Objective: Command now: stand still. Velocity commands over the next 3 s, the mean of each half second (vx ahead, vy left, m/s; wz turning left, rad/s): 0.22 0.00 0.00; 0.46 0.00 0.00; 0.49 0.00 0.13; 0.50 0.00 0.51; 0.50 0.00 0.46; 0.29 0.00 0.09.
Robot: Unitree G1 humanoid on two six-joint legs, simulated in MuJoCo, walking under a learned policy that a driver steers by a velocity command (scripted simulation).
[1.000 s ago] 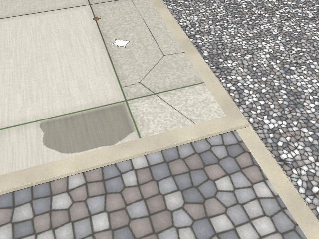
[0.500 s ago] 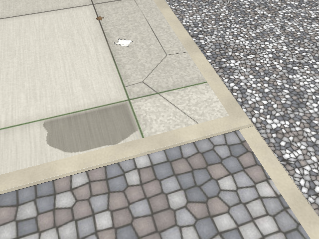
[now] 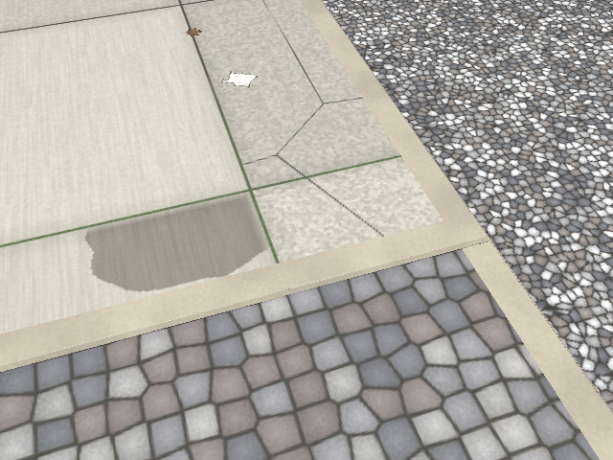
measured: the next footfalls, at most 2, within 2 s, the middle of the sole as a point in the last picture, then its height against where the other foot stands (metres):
left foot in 0.82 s outside the picture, level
right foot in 1.38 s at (380, 345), level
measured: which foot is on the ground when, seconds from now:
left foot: down 0.00-0.36, up 0.38-0.80, down 0.82-1.00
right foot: down 0.00-0.82, up 0.84-1.00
